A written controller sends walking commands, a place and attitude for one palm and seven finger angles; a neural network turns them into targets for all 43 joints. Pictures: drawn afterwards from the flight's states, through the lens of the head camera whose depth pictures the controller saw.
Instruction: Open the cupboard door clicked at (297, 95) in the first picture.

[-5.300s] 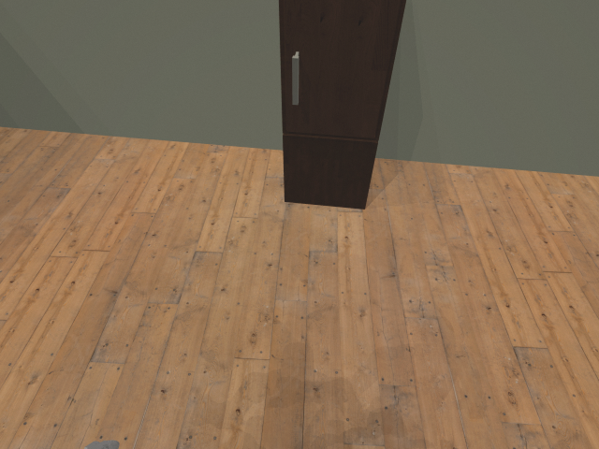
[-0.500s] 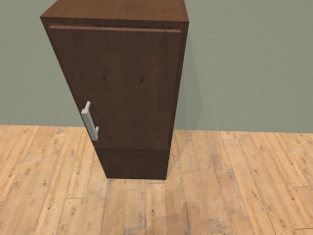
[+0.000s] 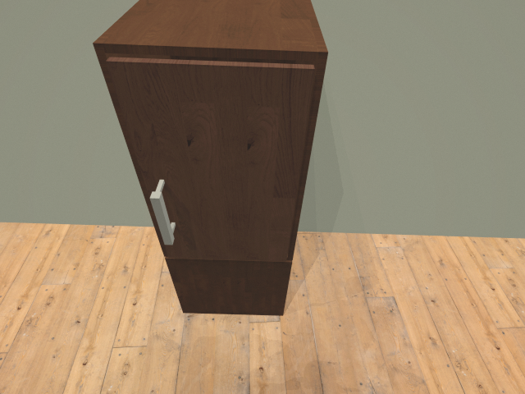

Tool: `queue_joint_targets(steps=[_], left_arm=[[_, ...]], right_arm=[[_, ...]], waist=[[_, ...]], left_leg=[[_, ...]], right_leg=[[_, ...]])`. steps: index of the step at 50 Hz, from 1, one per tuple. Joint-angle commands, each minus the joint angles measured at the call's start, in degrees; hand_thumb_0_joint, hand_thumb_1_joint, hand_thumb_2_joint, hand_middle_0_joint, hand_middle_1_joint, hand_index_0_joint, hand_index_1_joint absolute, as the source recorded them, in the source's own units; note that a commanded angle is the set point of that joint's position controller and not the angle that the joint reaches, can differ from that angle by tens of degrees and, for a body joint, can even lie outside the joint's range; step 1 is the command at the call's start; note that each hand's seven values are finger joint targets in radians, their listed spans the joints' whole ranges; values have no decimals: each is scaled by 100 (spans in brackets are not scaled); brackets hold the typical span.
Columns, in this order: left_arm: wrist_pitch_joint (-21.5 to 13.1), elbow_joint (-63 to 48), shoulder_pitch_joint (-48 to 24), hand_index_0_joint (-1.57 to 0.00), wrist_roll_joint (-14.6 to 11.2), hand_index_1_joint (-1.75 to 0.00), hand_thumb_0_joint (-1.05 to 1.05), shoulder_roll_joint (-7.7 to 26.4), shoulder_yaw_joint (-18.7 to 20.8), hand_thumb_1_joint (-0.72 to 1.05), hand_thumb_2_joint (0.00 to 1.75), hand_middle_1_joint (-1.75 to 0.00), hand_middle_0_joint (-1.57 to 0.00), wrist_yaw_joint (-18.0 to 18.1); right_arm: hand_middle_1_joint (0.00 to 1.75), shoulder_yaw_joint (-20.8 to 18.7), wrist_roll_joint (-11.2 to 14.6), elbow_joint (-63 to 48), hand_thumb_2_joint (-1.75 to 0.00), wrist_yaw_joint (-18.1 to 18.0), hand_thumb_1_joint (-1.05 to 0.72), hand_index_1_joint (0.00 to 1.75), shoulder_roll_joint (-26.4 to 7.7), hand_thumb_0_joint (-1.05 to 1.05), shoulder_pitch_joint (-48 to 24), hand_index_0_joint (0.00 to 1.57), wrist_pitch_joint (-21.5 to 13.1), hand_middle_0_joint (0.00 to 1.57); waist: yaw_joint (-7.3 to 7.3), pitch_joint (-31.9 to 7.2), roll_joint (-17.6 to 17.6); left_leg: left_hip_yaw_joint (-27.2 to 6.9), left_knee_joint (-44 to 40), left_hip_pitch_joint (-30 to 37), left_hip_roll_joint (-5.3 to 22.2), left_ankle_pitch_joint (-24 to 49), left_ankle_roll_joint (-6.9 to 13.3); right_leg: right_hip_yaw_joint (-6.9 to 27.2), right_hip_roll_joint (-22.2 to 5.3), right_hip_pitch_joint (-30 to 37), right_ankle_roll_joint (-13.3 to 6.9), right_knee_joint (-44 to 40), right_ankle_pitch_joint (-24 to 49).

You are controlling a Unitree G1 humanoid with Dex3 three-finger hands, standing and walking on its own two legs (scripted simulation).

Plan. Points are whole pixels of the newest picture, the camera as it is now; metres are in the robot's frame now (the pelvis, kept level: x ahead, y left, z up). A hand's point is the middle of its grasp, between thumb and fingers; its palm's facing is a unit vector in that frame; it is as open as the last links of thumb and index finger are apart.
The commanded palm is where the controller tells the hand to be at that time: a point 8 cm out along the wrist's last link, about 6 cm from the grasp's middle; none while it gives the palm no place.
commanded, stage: look again from close up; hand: left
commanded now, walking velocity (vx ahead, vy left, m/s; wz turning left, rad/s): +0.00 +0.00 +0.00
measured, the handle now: (165, 213) +0.54 +0.26 -0.11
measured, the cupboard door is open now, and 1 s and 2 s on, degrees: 0 0 0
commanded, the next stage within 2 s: raise the hand with hooked fingers in 0.34 s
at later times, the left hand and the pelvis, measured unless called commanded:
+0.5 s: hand out of the picture +0.02 +0.22 -0.16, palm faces +0.12 -0.98 -0.19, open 7.3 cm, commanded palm +0.10 +0.26 -0.07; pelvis -0.02 +0.04 +0.00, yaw -2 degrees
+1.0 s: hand out of the picture +0.15 +0.24 -0.08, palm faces +0.16 -0.99 -0.07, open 9.4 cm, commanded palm +0.14 +0.29 -0.07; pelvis -0.02 +0.01 -0.11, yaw +4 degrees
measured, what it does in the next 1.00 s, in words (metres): lowers itself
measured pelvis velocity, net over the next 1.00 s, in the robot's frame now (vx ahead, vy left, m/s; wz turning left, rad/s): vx -0.02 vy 0.01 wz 0.07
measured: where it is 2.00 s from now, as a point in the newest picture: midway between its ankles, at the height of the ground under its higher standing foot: outside the picture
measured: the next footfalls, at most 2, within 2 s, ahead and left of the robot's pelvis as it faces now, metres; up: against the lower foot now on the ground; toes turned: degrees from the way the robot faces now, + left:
none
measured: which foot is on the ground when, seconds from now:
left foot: down 0.00-1.00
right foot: down 0.00-1.00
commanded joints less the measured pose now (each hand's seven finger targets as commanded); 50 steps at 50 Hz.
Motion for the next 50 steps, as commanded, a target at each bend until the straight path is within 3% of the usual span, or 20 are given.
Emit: queue_joint_targets(steps=[1, 10, 21, 22, 23, 24, 25, 26, 27, 29, 32, 34, 35, 38, 40, 42, 44, 45, 47, 50], left_arm=[[-83, -372, 139, -20, -24, -30, 0, 534, 86, 90, 90, -30, -20, 41], [-33, -403, 33, -20, -29, -30, 0, 579, 45, 90, 90, -30, -20, 30], [-15, -236, 135, -20, -13, -30, 0, 447, 12, 90, 90, -30, -20, 38], [-67, -18, 400, -20, 30, -30, 0, 714, -33, 90, 90, -30, -20, 240], [-1391, -8966, -4258, -20, -1156, -32, 0, 2027, 978, 88, 89, -32, -20, 161], [-1100, -7479, -1586, -20, -725, -33, 0, 1554, 616, 85, 88, -33, -20, 387], [-383, -6402, -48, -21, -912, -34, 0, 293, 10, 83, 87, -34, -21, 543], [-434, -6392, -163, -21, -1112, -36, 0, -214, -326, 81, 86, -36, -21, 467], [-760, -6444, -409, -21, -1184, -37, 0, 58, -109, 78, 85, -37, -21, 388], [-1525, -5773, -519, -21, -1111, -40, 0, 262, 216, 74, 83, -40, -21, 173], [-2967, -4628, 464, -22, -1255, -45, 0, -44, 435, 67, 80, -45, -22, -712], [-3869, -4620, 777, -22, -1399, -48, 0, 213, 674, 62, 78, -48, -22, -1532], [-4048, -4304, 1002, -22, -1375, -50, 0, 651, 1077, 60, 77, -50, -22, -1903], [-3515, -5129, 815, -23, -1696, -54, 0, 1077, 1461, 53, 74, -54, -23, -2294], [-3128, -6129, 431, -23, -1956, -57, 0, 1260, 1649, 48, 72, -57, -23, -2233], [-3059, -7083, 143, -23, -1942, -60, 0, 1272, 1711, 43, 70, -60, -23, -1973], [-3254, -7924, -95, -24, -1830, -63, 0, 1248, 1597, 39, 68, -63, -24, -1744], [-3357, -8154, -441, -24, -1796, -64, 0, 1252, 1463, 36, 67, -64, -24, -1740], [-3507, -7932, -404, -24, -1675, -68, 0, 1122, 1255, 32, 65, -68, -24, -1856], [-3339, -7117, -503, -25, -1799, -72, 0, 1235, 1277, 25, 62, -72, -25, -2341]], right_arm=[[30, -16, 32, -280, -90, -23, -90, 30, -437, 0, 261, 20, -147, 20], [30, -7, 41, -275, -90, 1, -90, 30, -625, 0, 4, 20, -132, 20], [30, 1, 66, -84, -90, 27, -90, 30, -631, 0, -22, 20, -116, 20], [30, 70, 124, -499, -90, 60, -90, 30, -732, 0, -545, 20, -193, 20], [30, -23, 412, -2533, -90, -187, -90, 30, -1577, 0, -549, 20, -1030, 20], [30, 153, 424, -2217, -90, -360, -90, 30, -1202, 0, -1027, 20, -1579, 20], [30, 67, 500, -2170, -90, -283, -90, 30, -918, 0, -938, 20, -1770, 20], [30, 86, 530, -2038, -90, -271, -90, 30, -1017, 0, -744, 20, -1863, 20], [30, 2, 471, -2296, -90, -265, -90, 30, -1216, 0, -850, 20, -1998, 20], [30, -91, 262, -2474, -90, -186, -90, 30, -1365, 0, -780, 20, -2111, 20], [30, -307, 141, -2950, -90, 83, -90, 30, -1278, 0, -945, 20, -2245, 20], [30, -403, 89, -3344, -90, 273, -90, 30, -1326, 0, -1076, 20, -2240, 20], [30, -465, 131, -3510, -90, 364, -90, 30, -1379, 0, -1042, 20, -2171, 20], [30, -448, 310, -4234, -90, 320, -90, 30, -1438, 0, -1357, 20, -1917, 20], [30, -408, 360, -4485, -90, 190, -90, 30, -1370, 0, -1348, 20, -1735, 20], [30, -378, 315, -4485, -90, 101, -90, 30, -1272, 0, -1192, 20, -1639, 20], [30, -362, 233, -4311, -90, 61, -90, 30, -1184, 0, -980, 20, -1587, 20], [30, -325, 183, -4196, -90, 39, -90, 30, -1211, 0, -868, 20, -1568, 20], [30, -321, 158, -3950, -90, 27, -90, 30, -1228, 0, -829, 20, -1603, 20], [30, -265, 195, -3723, -90, -37, -90, 30, -1366, 0, -846, 20, -1664, 20]], waist=[[60, 654, 395], [113, 752, 9], [112, 813, 78], [300, 1216, -393], [-528, -1807, 971], [65, -1586, 1481], [-85, -554, 1203], [-153, 138, 726], [-215, 526, 535], [-375, 425, -745], [117, -245, -1442], [293, -778, -1111], [410, -865, -393], [600, -1372, -81], [564, -1699, 25], [421, -1832, 539], [202, -2214, 700], [-27, -2199, 475], [-174, -2109, 729], [-345, -1876, 417]], left_leg=[[-425, -830, -594, 404, 1017, 241], [-471, -1175, -560, 449, 944, 239], [-554, -1615, -584, 469, 247, 246], [-155, -544, -907, 546, 1188, 116], [-438, -1149, 578, -43, 1217, -115], [-485, -1268, 558, 184, 1004, -218], [-668, -1526, -326, 178, 23, -412], [-653, -1321, -737, 38, -528, -270], [-694, -890, -1116, -32, -785, -104], [-748, -28, -1887, -134, -1068, -46], [-397, 1349, -3043, -284, -1085, -80], [-196, 2157, -3671, -398, -779, -66], [-158, 2357, -3743, -439, -662, -101], [-184, 2206, -4175, -480, -1290, -32], [-191, 2365, -4155, -469, -1211, 45], [-294, 2584, -3981, -359, -565, 94], [-344, 2917, -3677, -278, 351, 108], [-440, 3121, -3671, -236, 574, 109], [-447, 3368, -3701, -194, 670, 111], [-485, 3642, -4150, -212, 288, 159]], right_leg=[[778, -603, 157, -68, -449, 493], [687, -606, 391, 107, -465, 676], [665, -611, 444, 219, -594, 545], [819, -854, 66, 162, -368, 1725], [386, -162, 716, 116, -32, 837], [281, -33, 201, -43, 467, -177], [33, -46, -495, 49, 695, -641], [55, -13, -742, 87, 582, -444], [65, -36, -964, 116, 405, -550], [2, -18, -1766, 159, 702, -1238], [153, -3, -2776, 70, 1750, -2051], [422, -43, -2889, -19, 2267, -1961], [557, -62, -2915, -127, 2512, -1826], [617, -28, -2855, -62, 2797, -2131], [755, -13, -2711, -26, 2767, -2162], [691, 45, -2842, -45, 2950, -1480], [600, 100, -2904, -31, 3193, -497], [543, 167, -3110, -24, 3342, -255], [514, 144, -3466, 3, 3407, -167], [535, 183, -3618, 14, 3372, -443]])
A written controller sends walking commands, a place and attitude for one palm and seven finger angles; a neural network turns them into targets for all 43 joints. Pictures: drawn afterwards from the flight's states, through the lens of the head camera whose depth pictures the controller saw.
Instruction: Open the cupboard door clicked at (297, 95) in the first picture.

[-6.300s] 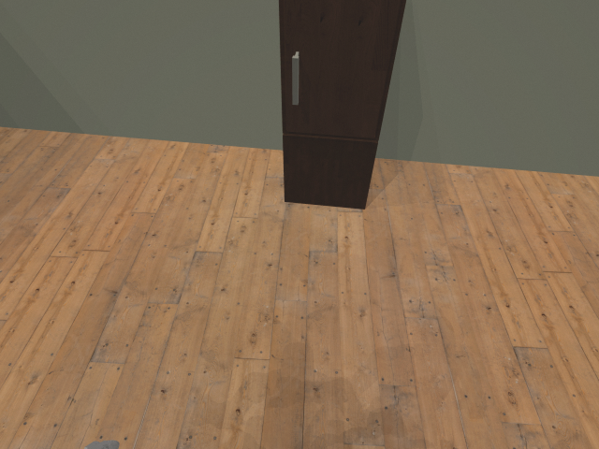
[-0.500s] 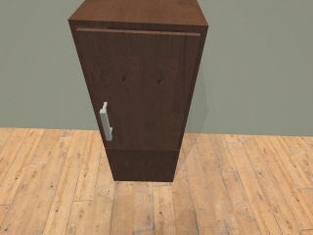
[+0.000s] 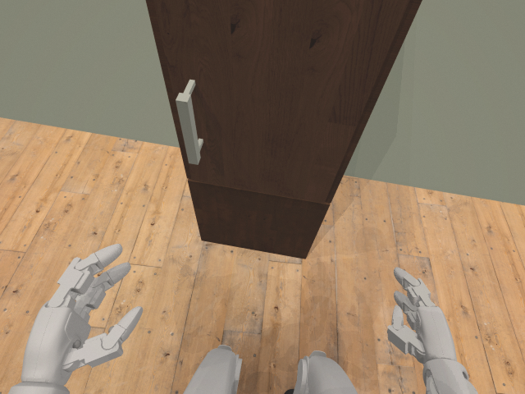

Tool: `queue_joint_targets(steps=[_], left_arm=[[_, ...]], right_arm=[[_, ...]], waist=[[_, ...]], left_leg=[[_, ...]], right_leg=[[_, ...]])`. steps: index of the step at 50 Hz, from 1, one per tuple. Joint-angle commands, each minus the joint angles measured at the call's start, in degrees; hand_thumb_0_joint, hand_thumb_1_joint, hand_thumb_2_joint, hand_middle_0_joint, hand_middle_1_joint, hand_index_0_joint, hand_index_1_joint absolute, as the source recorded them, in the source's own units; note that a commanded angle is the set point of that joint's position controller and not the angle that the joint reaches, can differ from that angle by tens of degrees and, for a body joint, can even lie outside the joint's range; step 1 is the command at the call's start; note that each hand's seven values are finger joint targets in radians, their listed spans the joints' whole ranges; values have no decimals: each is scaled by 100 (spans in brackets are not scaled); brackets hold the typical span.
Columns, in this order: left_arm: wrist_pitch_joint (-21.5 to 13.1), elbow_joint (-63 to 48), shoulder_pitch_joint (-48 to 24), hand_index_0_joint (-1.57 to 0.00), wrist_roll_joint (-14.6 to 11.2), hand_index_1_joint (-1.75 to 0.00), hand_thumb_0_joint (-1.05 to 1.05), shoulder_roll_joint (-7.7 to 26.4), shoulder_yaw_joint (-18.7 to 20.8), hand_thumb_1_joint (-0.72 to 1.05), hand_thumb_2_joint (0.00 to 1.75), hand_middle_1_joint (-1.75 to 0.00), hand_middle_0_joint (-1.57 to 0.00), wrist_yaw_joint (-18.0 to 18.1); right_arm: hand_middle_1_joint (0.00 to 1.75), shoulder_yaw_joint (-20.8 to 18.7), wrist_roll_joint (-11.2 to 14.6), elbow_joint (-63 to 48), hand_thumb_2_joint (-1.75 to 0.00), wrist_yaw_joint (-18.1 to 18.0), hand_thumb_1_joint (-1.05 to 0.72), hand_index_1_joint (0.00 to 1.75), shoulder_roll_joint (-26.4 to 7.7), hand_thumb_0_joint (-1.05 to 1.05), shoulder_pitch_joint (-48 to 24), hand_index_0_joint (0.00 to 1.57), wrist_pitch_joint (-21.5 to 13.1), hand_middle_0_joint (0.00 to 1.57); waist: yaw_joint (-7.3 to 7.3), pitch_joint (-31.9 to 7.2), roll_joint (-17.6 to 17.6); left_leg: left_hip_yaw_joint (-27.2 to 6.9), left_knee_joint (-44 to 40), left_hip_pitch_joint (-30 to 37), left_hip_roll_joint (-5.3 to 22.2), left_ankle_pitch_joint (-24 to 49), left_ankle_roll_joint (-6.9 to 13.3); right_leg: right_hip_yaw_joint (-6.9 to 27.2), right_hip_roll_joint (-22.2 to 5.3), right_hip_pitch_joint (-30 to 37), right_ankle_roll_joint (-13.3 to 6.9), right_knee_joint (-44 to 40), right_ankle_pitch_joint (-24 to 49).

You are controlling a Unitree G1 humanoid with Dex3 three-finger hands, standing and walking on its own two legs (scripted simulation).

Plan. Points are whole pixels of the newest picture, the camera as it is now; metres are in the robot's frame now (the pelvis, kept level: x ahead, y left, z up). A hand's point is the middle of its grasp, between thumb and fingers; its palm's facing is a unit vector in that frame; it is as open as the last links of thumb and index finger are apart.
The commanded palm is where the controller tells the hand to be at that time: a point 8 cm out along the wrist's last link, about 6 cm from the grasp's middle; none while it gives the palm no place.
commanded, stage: raise the hand with hooked fingers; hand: left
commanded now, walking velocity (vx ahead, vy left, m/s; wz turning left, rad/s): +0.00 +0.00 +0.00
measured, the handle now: (192, 124) +0.58 +0.21 +0.01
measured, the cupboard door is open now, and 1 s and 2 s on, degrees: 0 0 0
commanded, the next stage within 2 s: move the hooked fingers beside the handle in 1.54 s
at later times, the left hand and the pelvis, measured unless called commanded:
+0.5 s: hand (109, 279) +0.25 +0.25 +0.03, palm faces -0.04 -1.00 -0.05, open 12.4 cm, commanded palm +0.23 +0.30 +0.04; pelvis +0.00 +0.01 +0.00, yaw -1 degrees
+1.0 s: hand (78, 255) +0.27 +0.30 +0.03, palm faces -0.03 -1.00 -0.05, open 13.9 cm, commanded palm +0.26 +0.34 +0.04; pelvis -0.01 +0.03 +0.00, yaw -1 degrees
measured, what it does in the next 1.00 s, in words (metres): stands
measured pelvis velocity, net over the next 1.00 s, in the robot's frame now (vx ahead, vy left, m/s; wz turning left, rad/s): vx -0.01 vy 0.03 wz -0.02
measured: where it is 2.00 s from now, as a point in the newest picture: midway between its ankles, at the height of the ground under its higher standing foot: outside the picture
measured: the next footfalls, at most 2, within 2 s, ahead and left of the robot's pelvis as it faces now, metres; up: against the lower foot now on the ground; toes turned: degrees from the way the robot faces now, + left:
none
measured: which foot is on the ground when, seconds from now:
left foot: down 0.00-1.00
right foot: down 0.00-1.00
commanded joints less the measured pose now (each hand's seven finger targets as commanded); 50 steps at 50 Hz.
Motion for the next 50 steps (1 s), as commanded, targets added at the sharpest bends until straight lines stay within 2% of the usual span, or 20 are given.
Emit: queue_joint_targets(steps=[1, 4, 5, 7, 10, 13, 15, 18, 19, 21, 23, 24, 25, 28, 30, 32, 35, 41, 44, 50], left_arm=[[-307, -1004, -1213, -25, -202, -74, 0, 841, 261, 22, 61, -74, -25, -629], [253, -730, -920, -25, -446, -78, 0, 1108, 720, 15, 58, -78, -25, -959], [445, -531, -914, -25, -568, -80, 0, 1243, 920, 13, 57, -80, -25, -1045], [572, -786, -809, -26, -680, -82, 0, 1363, 1240, 8, 55, -82, -26, -1016], [559, -667, -679, -26, -770, -87, 0, 1328, 1425, 1, 52, -87, -26, -846], [379, -429, -818, -27, -695, -92, 0, 1176, 1263, -6, 49, -92, -27, -757], [313, -31, -1065, -27, -693, -94, 0, 1246, 1287, -10, 47, -94, -27, -828], [148, -2, -1213, -28, -702, -99, 0, 1364, 1283, -17, 44, -99, -28, -988], [104, -29, -1270, -28, -717, -100, 0, 1413, 1301, -20, 43, -100, -28, -1027], [30, -179, -1523, -28, -762, -103, 0, 1591, 1384, -24, 41, -103, -28, -1111], [17, -33, -1450, -29, -776, -107, 0, 1574, 1409, -29, 39, -107, -29, -1107], [4, -98, -1560, -29, -781, -108, 0, 1587, 1395, -31, 38, -108, -29, -1085], [15, -83, -1735, -29, -816, -110, 0, 1641, 1422, -34, 37, -110, -29, -1092], [75, 110, -1729, -29, -772, -114, 0, 1722, 1487, -41, 34, -114, -29, -1078], [129, 188, -1955, -30, -782, -117, 0, 1746, 1471, -45, 32, -117, -30, -1110], [168, 174, -2014, -30, -756, -120, 0, 1809, 1485, -50, 30, -120, -30, -1155], [249, 321, -2279, -30, -774, -120, 0, 1837, 1472, -50, 30, -120, -30, -1219], [302, 377, -2794, -30, -744, -120, 0, 2085, 1607, -50, 30, -120, -30, -1343], [384, 718, -2890, -30, -757, -120, 0, 2115, 1662, -50, 30, -120, -30, -1413], [458, 988, -3363, -30, -796, -120, 0, 2372, 1802, -50, 30, -120, -30, -1602]], right_arm=[[30, -271, 90, -312, -90, -135, -90, 30, -846, 0, 360, 20, -246, 20], [30, -290, 215, -392, -90, -188, -90, 30, -830, 0, 264, 20, -221, 20], [30, -263, 207, -399, -90, -202, -90, 30, -813, 0, 220, 20, -198, 20], [30, -276, 210, -446, -90, -192, -90, 30, -742, 0, 199, 20, -173, 20], [30, -283, 173, -420, -90, -167, -90, 30, -614, 0, 173, 20, -160, 20], [30, -287, 180, -350, -90, -138, -90, 30, -642, 0, 235, 20, -151, 20], [30, -294, 174, -316, -90, -158, -90, 30, -722, 0, 281, 20, -134, 20], [30, -289, 194, -360, -90, -165, -90, 30, -819, 0, 397, 20, -161, 20], [30, -299, 200, -368, -90, -178, -90, 30, -853, 0, 424, 20, -177, 20], [30, -286, 188, -390, -90, -176, -90, 30, -899, 0, 491, 20, -177, 20], [30, -294, 206, -401, -90, -174, -90, 30, -925, 0, 512, 20, -170, 20], [30, -284, 201, -411, -90, -168, -90, 30, -938, 0, 493, 20, -177, 20], [30, -283, 188, -426, -90, -179, -90, 30, -957, 0, 530, 20, -167, 20], [30, -264, 191, -449, -90, -166, -90, 30, -1008, 0, 549, 20, -120, 20], [30, -253, 193, -485, -90, -182, -90, 30, -1039, 0, 585, 20, -97, 20], [30, -235, 195, -511, -90, -170, -90, 30, -1056, 0, 594, 20, -76, 20], [30, -201, 184, -523, -90, -177, -90, 30, -1089, 0, 631, 20, -64, 20], [30, -177, 179, -483, -90, -184, -90, 30, -1136, 0, 646, 20, -40, 20], [30, -177, 189, -469, -90, -201, -90, 30, -1155, 0, 660, 20, -13, 20], [30, -155, 197, -468, -90, -244, -90, 30, -1200, 0, 688, 20, 21, 20]], waist=[[-596, -1394, 504], [-364, -1826, 324], [-261, -1827, 397], [-119, -2253, 289], [-52, -2195, 103], [-202, -1753, 143], [-278, -1431, -114], [-255, -1522, 223], [-268, -1580, 194], [-220, -1729, 481], [-226, -1632, 444], [-210, -1594, 678], [-262, -1558, 635], [-225, -1537, 705], [-278, -1454, 674], [-253, -1606, 807], [-324, -1496, 795], [-274, -1732, 1016], [-309, -1644, 748], [-285, -1749, 840]], left_leg=[[13, -762, 364, 38, 1884, 84], [106, -849, 190, 3, 1882, 105], [110, -835, 133, 0, 2034, 98], [106, -912, 228, 6, 2359, 86], [84, -929, 126, 22, 2547, 45], [129, -990, -42, 11, 2204, 38], [121, -934, -205, 18, 2051, 51], [155, -1044, -53, 5, 1932, 68], [149, -1056, 17, 11, 1979, 85], [129, -1123, 225, 21, 2154, 68], [112, -1201, 277, 17, 2101, 61], [101, -1252, 351, 13, 2033, 46], [80, -1220, 384, 19, 2097, 38], [49, -1335, 412, 18, 1935, 5], [-6, -1363, 494, 33, 1936, -23], [-26, -1420, 626, 37, 1960, -49], [-85, -1419, 643, 43, 2008, -91], [-205, -1508, 989, 82, 2189, -224], [-198, -1505, 833, 71, 1994, -192], [-196, -1457, 805, 59, 2097, -201]], right_leg=[[532, 137, 964, 58, -887, 1158], [731, 49, 1624, 124, -1111, 1102], [774, 59, 1794, 85, -1079, 1268], [790, -6, 2231, 124, -1047, 1736], [806, -31, 2420, 145, -988, 2216], [802, -59, 2070, 178, -1095, 1697], [823, -22, 1856, 146, -1113, 1346], [799, -34, 1741, 119, -1160, 982], [777, -17, 1714, 119, -1144, 1035], [670, 32, 1654, 60, -1018, 1174], [581, 56, 1550, 65, -1023, 1063], [533, 60, 1412, 54, -1007, 950], [482, 106, 1320, 27, -938, 997], [410, 92, 1238, 43, -955, 829], [335, 145, 1087, 12, -917, 806], [316, 127, 1082, 25, -915, 837], [240, 175, 915, -1, -867, 854], [167, 167, 713, -14, -793, 855], [165, 161, 719, 12, -822, 786], [181, 178, 725, -37, -774, 810]])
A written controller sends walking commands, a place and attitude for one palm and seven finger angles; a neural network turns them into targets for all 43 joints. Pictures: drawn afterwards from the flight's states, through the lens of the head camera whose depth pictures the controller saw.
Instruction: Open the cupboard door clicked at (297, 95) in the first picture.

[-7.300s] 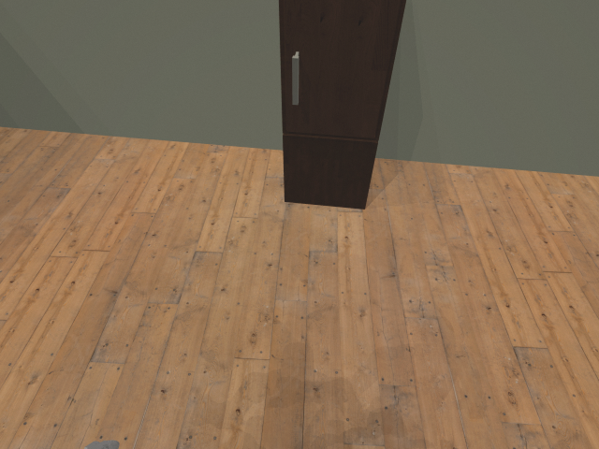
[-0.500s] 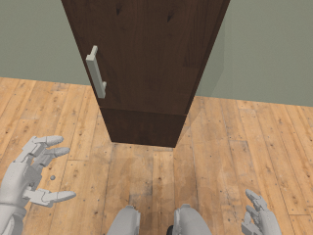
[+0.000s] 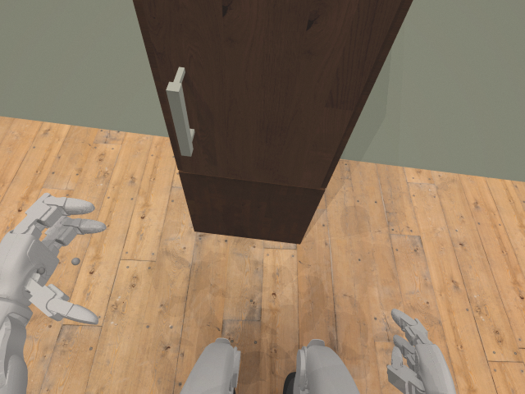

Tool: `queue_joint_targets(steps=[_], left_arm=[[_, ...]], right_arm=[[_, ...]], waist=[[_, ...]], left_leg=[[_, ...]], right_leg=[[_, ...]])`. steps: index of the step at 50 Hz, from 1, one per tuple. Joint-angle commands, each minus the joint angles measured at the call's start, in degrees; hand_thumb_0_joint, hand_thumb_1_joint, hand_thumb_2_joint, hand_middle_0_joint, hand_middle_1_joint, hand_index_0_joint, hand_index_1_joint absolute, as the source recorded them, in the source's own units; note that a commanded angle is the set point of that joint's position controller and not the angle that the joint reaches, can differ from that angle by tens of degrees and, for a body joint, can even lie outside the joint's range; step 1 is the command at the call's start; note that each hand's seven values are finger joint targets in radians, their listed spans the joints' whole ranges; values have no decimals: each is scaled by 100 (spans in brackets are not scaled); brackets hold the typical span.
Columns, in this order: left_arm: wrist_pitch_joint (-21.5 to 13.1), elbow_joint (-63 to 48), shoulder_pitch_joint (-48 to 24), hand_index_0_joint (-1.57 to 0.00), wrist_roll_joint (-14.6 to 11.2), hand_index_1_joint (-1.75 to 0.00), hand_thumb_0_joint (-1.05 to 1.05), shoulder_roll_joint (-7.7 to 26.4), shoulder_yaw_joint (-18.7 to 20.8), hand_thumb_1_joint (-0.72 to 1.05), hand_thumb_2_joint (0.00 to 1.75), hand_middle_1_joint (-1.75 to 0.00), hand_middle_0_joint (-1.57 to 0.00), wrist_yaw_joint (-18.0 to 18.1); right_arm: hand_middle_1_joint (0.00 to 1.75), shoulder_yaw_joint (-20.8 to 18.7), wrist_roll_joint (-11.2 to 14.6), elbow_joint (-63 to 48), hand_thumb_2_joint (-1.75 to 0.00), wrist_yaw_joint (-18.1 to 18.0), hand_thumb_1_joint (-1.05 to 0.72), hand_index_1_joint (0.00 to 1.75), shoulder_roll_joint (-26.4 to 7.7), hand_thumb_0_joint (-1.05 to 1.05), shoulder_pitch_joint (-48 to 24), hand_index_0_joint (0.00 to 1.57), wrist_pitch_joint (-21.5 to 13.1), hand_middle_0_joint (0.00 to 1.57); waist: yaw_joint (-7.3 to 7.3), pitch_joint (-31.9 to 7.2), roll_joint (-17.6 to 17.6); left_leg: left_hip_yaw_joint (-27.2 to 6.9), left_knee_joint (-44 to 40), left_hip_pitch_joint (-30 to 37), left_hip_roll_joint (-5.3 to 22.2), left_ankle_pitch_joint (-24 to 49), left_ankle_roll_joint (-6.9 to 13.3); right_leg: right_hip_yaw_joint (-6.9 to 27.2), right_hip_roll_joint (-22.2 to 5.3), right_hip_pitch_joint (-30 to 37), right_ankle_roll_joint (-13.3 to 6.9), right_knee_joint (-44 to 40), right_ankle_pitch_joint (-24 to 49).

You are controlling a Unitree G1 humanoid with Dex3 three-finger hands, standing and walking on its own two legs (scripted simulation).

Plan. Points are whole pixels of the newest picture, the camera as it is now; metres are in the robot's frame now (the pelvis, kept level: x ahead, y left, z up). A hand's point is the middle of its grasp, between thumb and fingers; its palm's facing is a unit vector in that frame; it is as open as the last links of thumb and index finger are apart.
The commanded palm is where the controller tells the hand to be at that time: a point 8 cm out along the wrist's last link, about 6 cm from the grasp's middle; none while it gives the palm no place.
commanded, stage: raise the hand with hooked fingers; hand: left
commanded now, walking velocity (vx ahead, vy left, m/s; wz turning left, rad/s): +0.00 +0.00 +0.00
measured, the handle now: (184, 115) +0.58 +0.20 +0.01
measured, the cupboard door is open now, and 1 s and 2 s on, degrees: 0 0 0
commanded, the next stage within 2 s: move the hooked fingers beside the handle in 0.54 s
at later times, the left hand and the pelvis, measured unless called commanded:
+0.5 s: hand (87, 255) +0.28 +0.27 +0.03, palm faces -0.03 -1.00 -0.05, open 14.0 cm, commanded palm +0.26 +0.31 +0.04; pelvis +0.00 -0.01 +0.00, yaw +0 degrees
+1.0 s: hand (99, 224) +0.33 +0.27 +0.03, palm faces -0.03 -1.00 -0.03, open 14.0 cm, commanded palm +0.32 +0.31 +0.03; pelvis +0.00 -0.01 -0.01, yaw -1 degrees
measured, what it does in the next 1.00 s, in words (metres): stands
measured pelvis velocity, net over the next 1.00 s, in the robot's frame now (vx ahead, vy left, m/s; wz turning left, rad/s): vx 0.00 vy -0.01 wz -0.01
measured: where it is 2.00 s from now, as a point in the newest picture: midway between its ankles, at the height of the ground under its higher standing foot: outside the picture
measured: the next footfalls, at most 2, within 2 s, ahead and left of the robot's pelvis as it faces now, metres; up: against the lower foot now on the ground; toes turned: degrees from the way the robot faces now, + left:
none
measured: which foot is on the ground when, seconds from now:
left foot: down 0.00-1.00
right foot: down 0.00-1.00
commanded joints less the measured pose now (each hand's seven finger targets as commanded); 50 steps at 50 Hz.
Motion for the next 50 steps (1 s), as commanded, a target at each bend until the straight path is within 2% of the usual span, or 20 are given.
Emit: queue_joint_targets(steps=[1, 5, 7, 8, 10, 13, 17, 20, 22, 26, 28, 32, 35, 37, 39, 41, 43, 44, 47, 50], left_arm=[[-311, -1012, -945, -30, -173, -120, 0, 1463, 671, -50, 30, -120, -30, -124], [-293, -889, -709, -30, -259, -120, 0, 1276, 569, -50, 30, -120, -30, -196], [-284, -973, -699, -30, -250, -120, 0, 1392, 657, -50, 30, -120, -30, -184], [-271, -933, -629, -30, -252, -120, 0, 1282, 580, -50, 30, -120, -30, -169], [-286, -899, -726, -30, -273, -120, 0, 1388, 696, -50, 30, -120, -30, -112], [-333, -961, -757, -30, -239, -120, 0, 1365, 670, -50, 30, -120, -30, -65], [-388, -963, -724, -30, -230, -120, 0, 1343, 624, -50, 30, -120, -30, -63], [-404, -1131, -820, -30, -220, -120, 0, 1470, 676, -50, 30, -120, -30, -40], [-385, -1073, -696, -30, -230, -120, 0, 1391, 668, -50, 30, -120, -30, -40], [-392, -1123, -733, -30, -237, -120, 0, 1472, 726, -50, 30, -120, -30, -28], [-372, -1033, -705, -30, -246, -120, 0, 1368, 676, -50, 30, -120, -30, -23], [-324, -885, -770, -30, -231, -120, 0, 1336, 607, -50, 30, -120, -30, -70], [-369, -708, -1493, -30, -204, -120, 0, 1431, 607, -50, 30, -120, -30, -73], [-400, -640, -1607, -30, -147, -120, 0, 1477, 611, -50, 30, -120, -30, -113], [-393, -587, -1790, -30, -114, -120, 0, 1407, 478, -50, 30, -120, -30, -130], [-368, -408, -1987, -30, -77, -120, 0, 1674, 660, -50, 30, -120, -30, -153], [-317, -270, -2040, -30, -54, -120, 0, 1628, 626, -50, 30, -120, -30, -155], [-294, -187, -2047, -30, -37, -120, 0, 1766, 755, -50, 30, -120, -30, -140], [-262, 3, -2311, -30, -15, -120, 0, 1912, 861, -50, 30, -120, -30, -121], [-298, 180, -2707, -30, 6, -120, 0, 1834, 743, -50, 30, -120, -30, -94]], right_arm=[[30, -516, 56, -734, -90, -113, -90, 30, -1099, 0, 133, 20, -242, 20], [30, -535, 69, -777, -90, -93, -90, 30, -1079, 0, 160, 20, -246, 20], [30, -546, 58, -762, -90, -67, -90, 30, -1088, 0, 158, 20, -229, 20], [30, -550, 75, -751, -90, -64, -90, 30, -1084, 0, 173, 20, -219, 20], [30, -546, 54, -758, -90, -68, -90, 30, -1090, 0, 197, 20, -212, 20], [30, -541, 62, -773, -90, -66, -90, 30, -1062, 0, 154, 20, -179, 20], [30, -531, 69, -775, -90, -85, -90, 30, -1055, 0, 173, 20, -161, 20], [30, -516, 49, -781, -90, -93, -90, 30, -1053, 0, 164, 20, -171, 20], [30, -517, 57, -765, -90, -88, -90, 30, -1033, 0, 146, 20, -149, 20], [30, -502, 53, -762, -90, -92, -90, 30, -1020, 0, 141, 20, -143, 20], [30, -506, 61, -763, -90, -98, -90, 30, -1019, 0, 131, 20, -135, 20], [30, -492, 67, -754, -90, -112, -90, 30, -1022, 0, 140, 20, -123, 20], [30, -471, 61, -654, -90, -177, -90, 30, -1056, 0, 178, 20, -120, 20], [30, -474, 56, -625, -90, -187, -90, 30, -1052, 0, 175, 20, -123, 20], [30, -475, 58, -602, -90, -192, -90, 30, -1060, 0, 178, 20, -123, 20], [30, -466, 49, -556, -90, -202, -90, 30, -1085, 0, 208, 20, -94, 20], [30, -458, 55, -573, -90, -185, -90, 30, -1071, 0, 192, 20, -54, 20], [30, -464, 61, -558, -90, -185, -90, 30, -1085, 0, 213, 20, -31, 20], [30, -449, 58, -551, -90, -170, -90, 30, -1099, 0, 243, 20, 42, 20], [30, -438, 55, -531, -90, -159, -90, 30, -1103, 0, 283, 20, 72, 20]], waist=[[52, -1864, 794], [40, -1862, 621], [76, -1975, 758], [46, -1852, 667], [30, -1816, 533], [30, -1792, 670], [-3, -1788, 591], [14, -1868, 804], [10, -1879, 673], [34, -1911, 747], [-2, -1874, 583], [-41, -1786, 543], [-168, -1652, 475], [-98, -1900, 633], [-133, -1914, 646], [-102, -2065, 633], [-97, -2046, 638], [-64, -2109, 598], [-62, -2181, 594], [-156, -2137, 667]], left_leg=[[-325, -1469, 1334, 118, 2060, -432], [-303, -1422, 1311, 115, 2250, -407], [-275, -1409, 1336, 117, 2319, -409], [-275, -1428, 1324, 123, 2302, -409], [-251, -1353, 1109, 109, 2192, -365], [-189, -1369, 1047, 96, 1975, -333], [-161, -1350, 1001, 94, 1852, -281], [-186, -1325, 1041, 100, 1991, -300], [-173, -1344, 1073, 101, 1946, -285], [-151, -1317, 1056, 108, 2008, -281], [-146, -1290, 966, 98, 1973, -256], [-119, -1260, 882, 96, 1800, -225], [-124, -1119, 700, 101, 1680, -192], [-125, -1126, 842, 104, 1785, -208], [-115, -1118, 870, 103, 1787, -200], [-105, -1051, 802, 118, 1881, -194], [-84, -1065, 782, 111, 1885, -184], [-80, -1063, 755, 122, 1900, -180], [-90, -1040, 703, 134, 2032, -191], [-83, -1010, 690, 139, 1889, -172]], right_leg=[[57, 192, 1106, -251, -608, 594], [54, 218, 1175, -249, -637, 702], [90, 182, 1228, -224, -649, 768], [70, 187, 1184, -220, -663, 758], [82, 215, 1209, -232, -631, 728], [148, 176, 1282, -213, -691, 643], [206, 184, 1350, -213, -735, 601], [191, 199, 1346, -240, -672, 678], [199, 188, 1386, -205, -723, 686], [211, 193, 1436, -207, -705, 755], [216, 182, 1473, -185, -714, 775], [259, 180, 1426, -183, -759, 677], [277, 199, 1258, -198, -682, 606], [291, 170, 1293, -202, -643, 687], [300, 158, 1245, -191, -660, 702], [345, 159, 1336, -200, -612, 810], [346, 144, 1348, -189, -626, 833], [355, 143, 1396, -188, -618, 852], [346, 149, 1409, -189, -550, 980], [350, 171, 1225, -196, -552, 836]])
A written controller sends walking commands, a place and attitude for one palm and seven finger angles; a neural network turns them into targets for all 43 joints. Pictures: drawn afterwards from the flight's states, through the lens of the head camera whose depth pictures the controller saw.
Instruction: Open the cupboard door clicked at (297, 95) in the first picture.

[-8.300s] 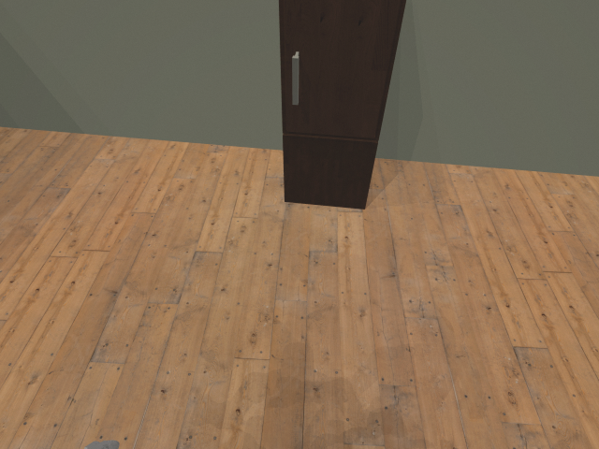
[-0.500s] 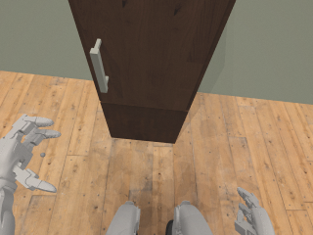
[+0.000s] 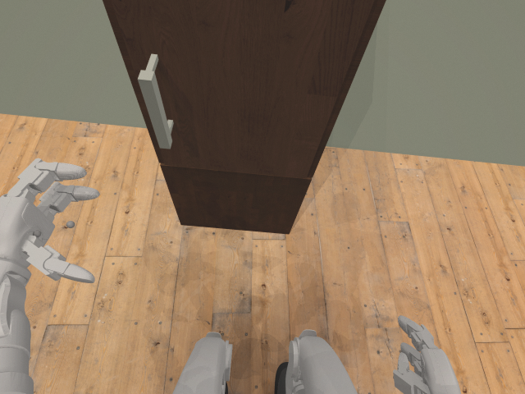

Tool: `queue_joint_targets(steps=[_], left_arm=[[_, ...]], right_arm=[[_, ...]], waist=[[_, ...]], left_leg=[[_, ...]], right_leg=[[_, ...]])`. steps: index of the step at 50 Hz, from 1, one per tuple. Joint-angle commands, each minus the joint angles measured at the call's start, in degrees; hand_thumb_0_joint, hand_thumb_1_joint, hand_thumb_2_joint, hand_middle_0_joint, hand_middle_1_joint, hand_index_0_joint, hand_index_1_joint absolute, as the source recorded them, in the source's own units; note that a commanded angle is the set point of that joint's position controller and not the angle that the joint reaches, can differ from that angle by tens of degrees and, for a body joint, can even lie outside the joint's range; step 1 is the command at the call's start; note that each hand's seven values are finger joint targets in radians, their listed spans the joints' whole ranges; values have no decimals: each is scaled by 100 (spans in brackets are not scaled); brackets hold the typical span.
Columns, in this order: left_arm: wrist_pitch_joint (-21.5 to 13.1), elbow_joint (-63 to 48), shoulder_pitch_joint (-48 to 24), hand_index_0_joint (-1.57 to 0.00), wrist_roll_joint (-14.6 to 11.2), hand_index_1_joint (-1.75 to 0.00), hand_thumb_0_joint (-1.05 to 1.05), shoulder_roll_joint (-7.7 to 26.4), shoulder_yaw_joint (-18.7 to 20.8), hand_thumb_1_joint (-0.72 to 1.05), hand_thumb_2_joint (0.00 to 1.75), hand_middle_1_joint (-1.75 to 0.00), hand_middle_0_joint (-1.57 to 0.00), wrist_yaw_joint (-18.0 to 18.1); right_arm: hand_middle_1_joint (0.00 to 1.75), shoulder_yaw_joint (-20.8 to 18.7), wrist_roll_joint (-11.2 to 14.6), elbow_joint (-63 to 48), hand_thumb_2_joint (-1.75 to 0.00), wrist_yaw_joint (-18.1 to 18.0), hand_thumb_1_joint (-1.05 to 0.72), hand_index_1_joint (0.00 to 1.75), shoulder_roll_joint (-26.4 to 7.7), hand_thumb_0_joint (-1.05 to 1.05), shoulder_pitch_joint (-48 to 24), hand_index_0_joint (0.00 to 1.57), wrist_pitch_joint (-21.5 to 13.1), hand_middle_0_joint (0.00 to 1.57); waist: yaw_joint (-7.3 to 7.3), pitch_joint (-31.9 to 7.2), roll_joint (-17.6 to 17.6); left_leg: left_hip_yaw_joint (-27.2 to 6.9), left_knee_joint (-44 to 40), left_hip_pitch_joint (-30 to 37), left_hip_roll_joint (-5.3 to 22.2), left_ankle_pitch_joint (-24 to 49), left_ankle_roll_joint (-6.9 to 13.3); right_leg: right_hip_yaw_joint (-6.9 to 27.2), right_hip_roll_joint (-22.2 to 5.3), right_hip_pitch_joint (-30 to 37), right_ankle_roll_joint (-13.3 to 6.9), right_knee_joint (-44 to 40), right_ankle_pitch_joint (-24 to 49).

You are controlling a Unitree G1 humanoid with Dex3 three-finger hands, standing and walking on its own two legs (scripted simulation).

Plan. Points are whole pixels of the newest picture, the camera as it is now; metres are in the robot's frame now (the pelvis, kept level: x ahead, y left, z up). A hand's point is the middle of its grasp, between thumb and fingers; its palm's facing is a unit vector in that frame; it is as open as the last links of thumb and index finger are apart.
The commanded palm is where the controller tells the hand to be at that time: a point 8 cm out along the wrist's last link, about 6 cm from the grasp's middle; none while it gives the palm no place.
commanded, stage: move the hooked fingers beside the handle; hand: left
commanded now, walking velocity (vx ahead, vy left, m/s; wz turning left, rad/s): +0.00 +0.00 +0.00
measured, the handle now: (160, 105) +0.58 +0.22 +0.01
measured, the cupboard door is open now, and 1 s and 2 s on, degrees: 0 0 0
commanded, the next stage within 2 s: none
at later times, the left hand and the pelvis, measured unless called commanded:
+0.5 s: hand (93, 174) +0.42 +0.29 +0.02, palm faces +0.00 -1.00 -0.02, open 14.0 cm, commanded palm +0.41 +0.32 +0.03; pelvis +0.00 +0.01 -0.01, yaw -1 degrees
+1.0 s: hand (112, 144) +0.48 +0.28 +0.01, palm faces +0.00 -1.00 -0.03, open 14.0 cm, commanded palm +0.48 +0.31 +0.01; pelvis -0.01 +0.01 -0.02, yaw -2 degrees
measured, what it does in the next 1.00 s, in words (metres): stands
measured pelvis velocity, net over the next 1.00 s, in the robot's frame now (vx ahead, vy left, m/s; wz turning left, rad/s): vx -0.01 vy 0.01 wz -0.03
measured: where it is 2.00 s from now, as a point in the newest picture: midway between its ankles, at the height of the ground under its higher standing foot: outside the picture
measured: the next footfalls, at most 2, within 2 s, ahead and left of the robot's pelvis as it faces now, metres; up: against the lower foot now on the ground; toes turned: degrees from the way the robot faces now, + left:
none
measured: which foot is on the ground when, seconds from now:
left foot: down 0.00-1.00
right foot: down 0.00-1.00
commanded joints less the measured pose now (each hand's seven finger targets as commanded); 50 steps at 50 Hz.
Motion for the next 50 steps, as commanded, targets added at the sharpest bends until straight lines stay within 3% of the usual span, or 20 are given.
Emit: queue_joint_targets(steps=[1, 5, 10, 11, 12, 14, 16, 17, 19, 21, 26, 28, 30, 31, 35, 37, 41, 43, 45, 50], left_arm=[[-377, -820, -1488, -30, -111, -120, 0, 1695, 610, -50, 30, -120, -30, 39], [-429, -393, -2117, -30, -11, -120, 0, 1647, 435, -50, 30, -120, -30, 15], [-494, -94, -2514, -30, 96, -120, 0, 1836, 499, -50, 30, -120, -30, -10], [-511, -86, -2609, -30, 159, -120, 0, 2089, 679, -50, 30, -120, -30, 14], [-500, 29, -2710, -30, 179, -120, 0, 1910, 514, -50, 30, -120, -30, 24], [-503, 202, -2890, -30, 234, -120, 0, 1962, 556, -50, 30, -120, -30, 90], [-556, 110, -2998, -30, 275, -120, 0, 2082, 629, -50, 30, -120, -30, 128], [-538, 197, -2959, -30, 286, -120, 0, 1908, 489, -50, 30, -120, -30, 145], [-521, 546, -3133, -30, 375, -120, 0, 1992, 541, -50, 30, -120, -30, 227], [-579, 594, -3480, -30, 442, -120, 0, 2077, 535, -50, 30, -120, -30, 264], [-680, 836, -3783, -30, 557, -120, 0, 2133, 531, -50, 30, -120, -30, 345], [-686, 1090, -3956, -30, 612, -120, 0, 2101, 455, -50, 30, -120, -30, 344], [-725, 1238, -4153, -30, 646, -120, 0, 2209, 519, -50, 30, -120, -30, 352], [-756, 1227, -4288, -30, 701, -120, 0, 2497, 709, -50, 30, -120, -30, 373], [-801, 1558, -4689, -30, 773, -120, 0, 2448, 553, -50, 30, -120, -30, 347], [-825, 1585, -4920, -30, 853, -120, 0, 2514, 517, -50, 30, -120, -30, 358], [-824, 1661, -5132, -30, 887, -120, 0, 2636, 567, -50, 30, -120, -30, 383], [-742, 1911, -5225, -30, 944, -120, 0, 2590, 478, -50, 30, -120, -30, 398], [-684, 2140, -5391, -30, 983, -120, 0, 2758, 542, -50, 30, -120, -30, 440], [-743, 2101, -5852, -30, 1121, -120, 0, 3238, 758, -50, 30, -120, -30, 552]], right_arm=[[30, -427, 31, -596, -90, -66, -90, 30, -1010, 0, 331, 20, -165, 20], [30, -424, 26, -504, -90, -76, -90, 30, -1063, 0, 430, 20, -117, 20], [30, -453, 7, -413, -90, -51, -90, 30, -1121, 0, 566, 20, -10, 20], [30, -462, -13, -359, -90, -38, -90, 30, -1139, 0, 611, 20, 33, 20], [30, -452, -8, -344, -90, -21, -90, 30, -1118, 0, 619, 20, 64, 20], [30, -463, -23, -292, -90, -15, -90, 30, -1151, 0, 674, 20, 127, 20], [30, -479, -38, -275, -90, 3, -90, 30, -1156, 0, 733, 20, 179, 20], [30, -474, -41, -283, -90, 29, -90, 30, -1143, 0, 749, 20, 205, 20], [30, -470, -50, -211, -90, 30, -90, 30, -1168, 0, 791, 20, 284, 20], [30, -450, -64, -185, -90, 31, -90, 30, -1170, 0, 828, 20, 332, 20], [30, -463, -99, -102, -90, 69, -90, 30, -1178, 0, 971, 20, 487, 20], [30, -447, -101, -69, -90, 73, -90, 30, -1171, 0, 964, 20, 549, 20], [30, -428, -112, -67, -90, 61, -90, 30, -1181, 0, 992, 20, 594, 20], [30, -428, -135, -43, -90, 61, -90, 30, -1210, 0, 1028, 20, 626, 20], [30, -388, -149, -10, -90, 63, -90, 30, -1199, 0, 1069, 20, 725, 20], [30, -389, -163, 21, -90, 78, -90, 30, -1215, 0, 1101, 20, 774, 20], [30, -382, -195, 64, -90, 92, -90, 30, -1245, 0, 1193, 20, 871, 20], [30, -357, -194, 63, -90, 91, -90, 30, -1248, 0, 1199, 20, 926, 20], [30, -311, -196, 55, -90, 78, -90, 30, -1267, 0, 1221, 20, 969, 20], [30, -259, -249, 26, -90, 96, -90, 30, -1298, 0, 1309, 20, 1037, 20]], waist=[[48, -2180, 705], [-89, -2119, 684], [-83, -2475, 866], [-36, -2618, 907], [-96, -2556, 984], [-137, -2481, 883], [-78, -2687, 1146], [-116, -2700, 1133], [-201, -2472, 804], [-204, -2578, 1015], [-291, -2770, 970], [-359, -2555, 960], [-379, -2573, 993], [-330, -2771, 1025], [-494, -2639, 1056], [-500, -2757, 1312], [-546, -3046, 1339], [-624, -2865, 1263], [-696, -2676, 1058], [-724, -3055, 1339]], left_leg=[[-67, -1187, 993, 45, 1941, -81], [-103, -1144, 918, 57, 1802, -64], [-169, -1123, 1237, 79, 2220, -116], [-181, -1124, 1323, 106, 2306, -140], [-197, -1130, 1380, 94, 2349, -150], [-235, -1126, 1370, 118, 2360, -153], [-296, -1149, 1709, 149, 2737, -251], [-312, -1153, 1761, 146, 2779, -257], [-298, -1125, 1461, 149, 2482, -194], [-309, -1106, 1494, 147, 2506, -208], [-360, -1003, 1690, 178, 2985, -242], [-327, -982, 1477, 160, 2680, -193], [-340, -948, 1397, 148, 2661, -170], [-346, -917, 1459, 160, 2754, -178], [-355, -813, 1340, 157, 2678, -145], [-386, -803, 1530, 164, 2747, -189], [-459, -694, 1715, 196, 3156, -220], [-450, -672, 1487, 187, 2925, -186], [-419, -640, 1144, 170, 2573, -102], [-430, -491, 1121, 166, 2692, -99]], right_leg=[[384, 55, 1650, -84, -764, 888], [356, 67, 1389, -96, -704, 751], [294, 71, 1242, -115, -607, 990], [297, 63, 1268, -104, -600, 1030], [276, 66, 1158, -100, -604, 1029], [240, 66, 1046, -90, -591, 1003], [198, 70, 925, -106, -556, 1054], [185, 69, 879, -97, -569, 1048], [182, 76, 869, -81, -573, 974], [175, 77, 807, -94, -522, 954], [165, 91, 744, -80, -494, 1180], [183, 88, 696, -76, -514, 1084], [186, 88, 658, -91, -466, 1078], [196, 86, 738, -84, -430, 1146], [198, 104, 561, -84, -396, 1121], [184, 98, 422, -85, -384, 1072], [146, 99, 342, -70, -325, 1213], [150, 94, 296, -61, -320, 1152], [170, 111, 342, -65, -328, 1073], [190, 125, 352, -75, -208, 1150]])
